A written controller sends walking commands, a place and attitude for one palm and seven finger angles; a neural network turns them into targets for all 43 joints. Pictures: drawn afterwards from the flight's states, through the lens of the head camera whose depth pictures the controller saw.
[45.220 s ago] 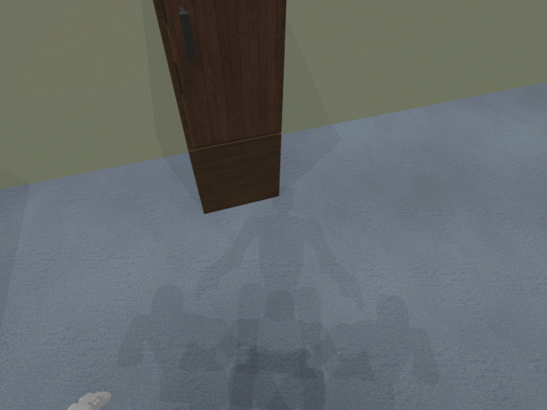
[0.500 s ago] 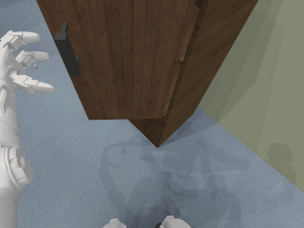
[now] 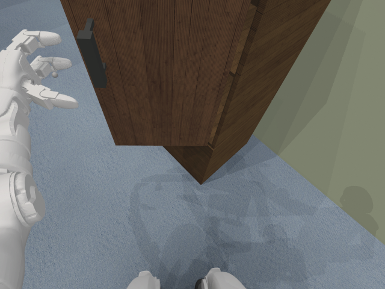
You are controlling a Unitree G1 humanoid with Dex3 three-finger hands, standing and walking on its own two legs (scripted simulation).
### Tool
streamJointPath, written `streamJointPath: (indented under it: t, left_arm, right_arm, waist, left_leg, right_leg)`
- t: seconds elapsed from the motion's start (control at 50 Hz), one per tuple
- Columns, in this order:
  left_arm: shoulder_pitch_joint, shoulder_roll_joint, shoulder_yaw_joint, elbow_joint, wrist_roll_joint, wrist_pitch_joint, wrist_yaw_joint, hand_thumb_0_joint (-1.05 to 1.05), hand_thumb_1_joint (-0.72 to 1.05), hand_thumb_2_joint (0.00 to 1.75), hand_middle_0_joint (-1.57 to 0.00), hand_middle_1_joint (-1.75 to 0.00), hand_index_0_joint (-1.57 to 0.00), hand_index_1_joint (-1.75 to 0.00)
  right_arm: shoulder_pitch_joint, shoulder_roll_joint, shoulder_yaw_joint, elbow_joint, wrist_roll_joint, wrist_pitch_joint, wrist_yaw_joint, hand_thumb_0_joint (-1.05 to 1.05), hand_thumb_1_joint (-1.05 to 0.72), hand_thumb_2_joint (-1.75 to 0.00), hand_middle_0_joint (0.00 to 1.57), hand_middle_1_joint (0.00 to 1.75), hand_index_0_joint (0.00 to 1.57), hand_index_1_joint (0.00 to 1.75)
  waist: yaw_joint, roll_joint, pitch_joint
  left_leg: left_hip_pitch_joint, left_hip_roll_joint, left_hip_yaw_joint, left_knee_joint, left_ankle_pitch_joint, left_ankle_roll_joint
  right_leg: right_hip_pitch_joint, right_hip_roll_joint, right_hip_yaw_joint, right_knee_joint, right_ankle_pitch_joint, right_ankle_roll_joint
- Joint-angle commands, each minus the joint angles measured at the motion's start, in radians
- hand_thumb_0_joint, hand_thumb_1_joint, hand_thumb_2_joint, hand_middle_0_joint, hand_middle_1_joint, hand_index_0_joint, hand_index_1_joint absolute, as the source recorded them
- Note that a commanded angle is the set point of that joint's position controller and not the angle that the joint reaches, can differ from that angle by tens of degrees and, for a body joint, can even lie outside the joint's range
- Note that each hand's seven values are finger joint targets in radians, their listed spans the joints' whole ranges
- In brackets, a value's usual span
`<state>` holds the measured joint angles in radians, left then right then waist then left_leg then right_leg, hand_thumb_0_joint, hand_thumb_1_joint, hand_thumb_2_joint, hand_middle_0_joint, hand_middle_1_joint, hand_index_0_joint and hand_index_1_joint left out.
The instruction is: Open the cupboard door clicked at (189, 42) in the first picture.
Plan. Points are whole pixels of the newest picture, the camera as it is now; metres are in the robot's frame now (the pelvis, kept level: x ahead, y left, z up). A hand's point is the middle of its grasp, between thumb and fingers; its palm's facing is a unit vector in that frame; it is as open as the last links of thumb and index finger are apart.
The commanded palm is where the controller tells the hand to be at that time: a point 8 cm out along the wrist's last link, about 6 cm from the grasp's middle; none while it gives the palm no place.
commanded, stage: slide the fingers in behind the handle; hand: left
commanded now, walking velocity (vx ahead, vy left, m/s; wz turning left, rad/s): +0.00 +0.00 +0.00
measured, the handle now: (95, 54) +0.56 +0.17 +0.12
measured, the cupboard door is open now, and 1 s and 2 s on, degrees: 49 49 49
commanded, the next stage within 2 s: close the thumb around the handle in 1.64 s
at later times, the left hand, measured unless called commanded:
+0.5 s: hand (71, 71) +0.52 +0.21 +0.12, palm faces -0.02 -1.00 +0.01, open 14.0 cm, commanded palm +0.49 +0.25 +0.12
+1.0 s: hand (93, 74) +0.51 +0.17 +0.12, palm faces -0.02 -1.00 +0.01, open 14.0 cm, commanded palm +0.49 +0.22 +0.12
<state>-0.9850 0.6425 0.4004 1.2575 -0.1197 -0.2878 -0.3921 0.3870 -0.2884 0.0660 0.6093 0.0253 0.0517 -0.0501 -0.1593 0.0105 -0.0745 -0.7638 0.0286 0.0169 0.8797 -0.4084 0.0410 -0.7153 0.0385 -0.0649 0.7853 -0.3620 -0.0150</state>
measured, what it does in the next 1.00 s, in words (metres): stands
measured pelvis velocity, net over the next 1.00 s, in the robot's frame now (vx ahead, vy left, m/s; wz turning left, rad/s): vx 0.01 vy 0.00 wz -0.01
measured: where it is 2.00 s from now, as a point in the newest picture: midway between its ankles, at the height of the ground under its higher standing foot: outside the picture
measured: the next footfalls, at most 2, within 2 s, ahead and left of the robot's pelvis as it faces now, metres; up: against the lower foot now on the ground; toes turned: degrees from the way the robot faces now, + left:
none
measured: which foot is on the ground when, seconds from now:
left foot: down 0.00-1.00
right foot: down 0.00-1.00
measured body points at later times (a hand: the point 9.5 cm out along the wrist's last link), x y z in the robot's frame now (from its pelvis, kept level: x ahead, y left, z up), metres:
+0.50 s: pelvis +0.01 +0.00 +0.00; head +0.11 +0.02 +0.44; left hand +0.51 +0.26 +0.12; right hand -0.01 -0.27 -0.10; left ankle +0.00 +0.09 -0.70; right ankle +0.00 -0.12 -0.70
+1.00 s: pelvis +0.01 +0.00 +0.00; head +0.10 +0.01 +0.44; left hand +0.51 +0.22 +0.12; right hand +0.03 -0.27 -0.11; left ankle +0.00 +0.09 -0.70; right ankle +0.00 -0.12 -0.70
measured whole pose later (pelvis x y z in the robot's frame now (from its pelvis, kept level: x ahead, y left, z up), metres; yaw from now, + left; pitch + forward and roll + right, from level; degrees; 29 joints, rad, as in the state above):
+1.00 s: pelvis +0.01 +0.00 +0.00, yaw +0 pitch +16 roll -3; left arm -0.94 0.47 0.35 1.17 -0.10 -0.30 -0.23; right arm 0.40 -0.27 0.04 0.61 0.01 0.04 -0.01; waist -0.15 0.02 -0.09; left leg -0.74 0.03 0.03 0.87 -0.42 0.04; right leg -0.70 0.04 -0.05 0.80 -0.38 -0.02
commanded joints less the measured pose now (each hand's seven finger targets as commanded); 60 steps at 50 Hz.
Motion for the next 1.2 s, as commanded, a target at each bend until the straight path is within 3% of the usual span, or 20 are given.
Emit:
streamJointPath:
  t: [0.0, 0.06, 0.14, 0.22, 0.24, 0.3, 0.42, 0.52, 0.58, 0.64, 0.68, 0.7, 0.76, 0.78, 0.88, 0.96, 1.02, 1.08, 1.12, 1.18]
  left_arm:
    - [-0.476, 0.278, 0.035, -0.225, -0.017, -0.068, -0.008, 0.0, -0.5, 0.3, -0.3, -1.2, -0.3, -1.2]
    - [-0.452, 0.243, 0.025, -0.22, -0.032, -0.061, -0.014, 0.0, -0.5, 0.3, -0.3, -1.2, -0.3, -1.2]
    - [-0.434, 0.259, 0.036, -0.21, -0.022, -0.039, -0.004, 0.0, -0.5, 0.3, -0.3, -1.2, -0.3, -1.2]
    - [-0.462, 0.244, 0.033, -0.262, -0.017, -0.056, 0.027, 0.0, -0.5, 0.3, -0.3, -1.2, -0.3, -1.2]
    - [-0.461, 0.264, 0.054, -0.253, -0.016, -0.057, 0.035, 0.0, -0.5, 0.3, -0.3, -1.2, -0.3, -1.2]
    - [-0.436, 0.284, 0.079, -0.277, -0.013, -0.067, 0.047, 0.0, -0.5, 0.3, -0.3, -1.2, -0.3, -1.2]
    - [-0.379, 0.254, 0.066, -0.291, -0.012, -0.066, 0.05, 0.0, -0.5, 0.3, -0.3, -1.2, -0.3, -1.2]
    - [-0.37, 0.154, 0.009, -0.33, -0.034, -0.065, 0.046, 0.0, -0.5, 0.3, -0.3, -1.2, -0.3, -1.2]
    - [-0.367, 0.145, 0.013, -0.303, -0.036, -0.057, 0.058, 0.0, -0.5, 0.3, -0.3, -1.2, -0.3, -1.2]
    - [-0.428, 0.094, -0.031, -0.314, -0.031, -0.06, 0.078, 0.0, -0.5, 0.3, -0.3, -1.2, -0.3, -1.2]
    - [-0.435, 0.099, -0.015, -0.358, -0.027, -0.079, 0.094, 0.0, -0.5, 0.3, -0.3, -1.2, -0.3, -1.2]
    - [-0.448, 0.049, -0.058, -0.361, -0.027, -0.08, 0.097, 0.0, -0.5, 0.3, -0.3, -1.2, -0.3, -1.2]
    - [-0.456, 0.022, -0.065, -0.309, -0.026, -0.073, 0.12, 0.0, -0.5, 0.3, -0.3, -1.2, -0.3, -1.2]
    - [-0.441, 0.065, -0.031, -0.304, -0.016, -0.071, 0.129, 0.0, -0.5, 0.3, -0.3, -1.2, -0.3, -1.2]
    - [-0.432, 0.094, -0.008, -0.3, 0.004, -0.076, 0.16, 0.0, -0.5, 0.3, -0.3, -1.2, -0.3, -1.2]
    - [-0.442, 0.081, -0.013, -0.32, 0.002, -0.095, 0.168, 0.0, -0.5, 0.3, -0.3, -1.2, -0.3, -1.2]
    - [-0.428, 0.062, -0.029, -0.284, 0.001, -0.087, 0.161, 0.0, -0.5, 0.3, -0.3, -1.2, -0.3, -1.2]
    - [-0.458, 0.046, -0.044, -0.319, 0.001, -0.096, 0.161, 0.0, -0.5, 0.3, -0.3, -1.2, -0.3, -1.2]
    - [-0.435, 0.038, -0.042, -0.282, -0.006, -0.086, 0.165, 0.0, -0.5, 0.3, -0.3, -1.2, -0.3, -1.2]
    - [-0.454, 0.057, -0.024, -0.279, -0.005, -0.086, 0.177, 0.0, -0.5, 0.3, -0.3, -1.2, -0.3, -1.2]
  right_arm:
    - [0.179, -0.192, -0.076, -0.043, -0.005, -0.024, -0.013, 0.0, -0.9, -0.9, 0.2, 0.3, 0.2, 0.3]
    - [0.193, -0.191, -0.079, -0.043, -0.007, -0.023, -0.01, 0.0, -0.9, -0.9, 0.2, 0.3, 0.2, 0.3]
    - [0.203, -0.194, -0.081, -0.044, -0.008, -0.017, -0.006, 0.0, -0.9, -0.9, 0.2, 0.3, 0.2, 0.3]
    - [0.209, -0.189, -0.084, -0.041, -0.012, -0.016, 0.002, 0.0, -0.9, -0.9, 0.2, 0.3, 0.2, 0.3]
    - [0.216, -0.19, -0.087, -0.037, -0.013, -0.017, 0.002, 0.0, -0.9, -0.9, 0.2, 0.3, 0.2, 0.3]
    - [0.218, -0.188, -0.089, -0.044, -0.013, -0.016, 0.004, 0.0, -0.9, -0.9, 0.2, 0.3, 0.2, 0.3]
    - [0.208, -0.181, -0.092, -0.055, -0.011, -0.008, 0.011, 0.0, -0.9, -0.9, 0.2, 0.3, 0.2, 0.3]
    - [0.192, -0.171, -0.097, -0.057, -0.008, -0.008, 0.017, 0.0, -0.9, -0.9, 0.2, 0.3, 0.2, 0.3]
    - [0.188, -0.173, -0.097, -0.052, -0.008, -0.008, 0.016, 0.0, -0.9, -0.9, 0.2, 0.3, 0.2, 0.3]
    - [0.182, -0.169, -0.098, -0.042, -0.009, -0.015, 0.018, 0.0, -0.9, -0.9, 0.2, 0.3, 0.2, 0.3]
    - [0.181, -0.167, -0.102, -0.04, -0.012, -0.02, 0.02, 0.0, -0.9, -0.9, 0.2, 0.3, 0.2, 0.3]
    - [0.17, -0.16, -0.1, -0.039, -0.011, -0.023, 0.023, 0.0, -0.9, -0.9, 0.2, 0.3, 0.2, 0.3]
    - [0.179, -0.161, -0.097, -0.028, -0.014, -0.026, 0.025, 0.0, -0.9, -0.9, 0.2, 0.3, 0.2, 0.3]
    - [0.175, -0.165, -0.099, -0.029, -0.015, -0.025, 0.026, 0.0, -0.9, -0.9, 0.2, 0.3, 0.2, 0.3]
    - [0.168, -0.16, -0.093, -0.045, -0.017, -0.025, 0.028, 0.0, -0.9, -0.9, 0.2, 0.3, 0.2, 0.3]
    - [0.167, -0.157, -0.094, -0.052, -0.018, -0.03, 0.028, 0.0, -0.9, -0.9, 0.2, 0.3, 0.2, 0.3]
    - [0.169, -0.155, -0.093, -0.048, -0.014, -0.029, 0.027, 0.0, -0.9, -0.9, 0.2, 0.3, 0.2, 0.3]
    - [0.173, -0.154, -0.097, -0.039, -0.014, -0.03, 0.028, 0.0, -0.9, -0.9, 0.2, 0.3, 0.2, 0.3]
    - [0.178, -0.157, -0.098, -0.035, -0.013, -0.032, 0.029, 0.0, -0.9, -0.9, 0.2, 0.3, 0.2, 0.3]
    - [0.182, -0.158, -0.097, -0.03, -0.016, -0.038, 0.027, 0.0, -0.9, -0.9, 0.2, 0.3, 0.2, 0.3]
  waist:
    - [-0.018, 0.162, -0.459]
    - [-0.021, 0.135, -0.446]
    - [-0.013, 0.121, -0.421]
    - [-0.016, 0.162, -0.436]
    - [-0.015, 0.122, -0.432]
    - [-0.001, 0.13, -0.475]
    - [0.008, 0.131, -0.462]
    - [-0.002, 0.133, -0.444]
    - [0.001, 0.12, -0.418]
    - [-0.021, 0.114, -0.398]
    - [-0.002, 0.147, -0.47]
    - [-0.014, 0.175, -0.465]
    - [-0.024, 0.111, -0.418]
    - [-0.007, 0.11, -0.436]
    - [0.002, 0.091, -0.452]
    - [0.001, 0.101, -0.464]
    - [-0.005, 0.059, -0.435]
    - [-0.009, 0.117, -0.455]
    - [-0.013, 0.063, -0.428]
    - [-0.012, 0.064, -0.423]
  left_leg:
    - [0.365, 0.002, -0.079, -0.085, 0.381, -0.015]
    - [0.362, 0.003, -0.078, -0.087, 0.39, -0.012]
    - [0.318, 0.001, -0.069, -0.096, 0.354, -0.008]
    - [0.357, 0.005, -0.072, -0.095, 0.365, -0.012]
    - [0.342, 0.006, -0.073, -0.095, 0.364, -0.009]
    - [0.348, 0.003, -0.064, -0.09, 0.409, -0.009]
    - [0.343, 0.001, -0.05, -0.093, 0.431, -0.008]
    - [0.389, 0.005, -0.053, -0.088, 0.475, -0.011]
    - [0.387, 0.006, -0.058, -0.092, 0.46, -0.012]
    - [0.397, 0.007, -0.069, -0.094, 0.426, -0.013]
    - [0.448, 0.007, -0.079, -0.085, 0.491, -0.021]
    - [0.463, 0.008, -0.079, -0.08, 0.497, -0.024]
    - [0.427, 0.004, -0.086, -0.082, 0.481, -0.02]
    - [0.421, 0.005, -0.083, -0.083, 0.479, -0.021]
    - [0.374, -0.007, -0.063, -0.08, 0.456, -0.013]
    - [0.376, -0.009, -0.06, -0.08, 0.443, -0.012]
    - [0.33, -0.011, -0.051, -0.091, 0.391, -0.008]
    - [0.372, -0.009, -0.054, -0.089, 0.406, -0.011]
    - [0.34, -0.01, -0.054, -0.096, 0.359, -0.008]
    - [0.316, -0.014, -0.047, -0.1, 0.336, -0.004]
  right_leg:
    - [0.095, 0.015, 0.041, -0.067, 0.284, -0.007]
    - [0.096, 0.019, 0.035, -0.072, 0.287, -0.008]
    - [0.109, 0.02, 0.036, -0.078, 0.277, -0.004]
    - [0.08, 0.022, 0.034, -0.078, 0.261, -0.006]
    - [0.1, 0.023, 0.035, -0.08, 0.27, -0.005]
    - [0.141, 0.022, 0.041, -0.072, 0.324, -0.004]
    - [0.166, 0.023, 0.041, -0.072, 0.363, -0.004]
    - [0.139, 0.025, 0.035, -0.074, 0.384, -0.003]
    - [0.12, 0.023, 0.032, -0.075, 0.361, -0.005]
    - [0.086, 0.022, 0.029, -0.078, 0.323, -0.005]
    - [0.092, 0.02, 0.029, -0.062, 0.342, -0.008]
    - [0.07, 0.019, 0.027, -0.061, 0.338, -0.008]
    - [0.069, 0.019, 0.021, -0.061, 0.329, -0.007]
    - [0.083, 0.019, 0.024, -0.057, 0.337, -0.007]
    - [0.136, 0.016, 0.036, -0.053, 0.371, -0.005]
    - [0.151, 0.016, 0.039, -0.054, 0.371, -0.007]
    - [0.17, 0.017, 0.043, -0.064, 0.364, -0.003]
    - [0.144, 0.016, 0.044, -0.065, 0.361, -0.005]
    - [0.145, 0.018, 0.042, -0.075, 0.329, -0.003]
    - [0.163, 0.015, 0.048, -0.078, 0.328, -0.002]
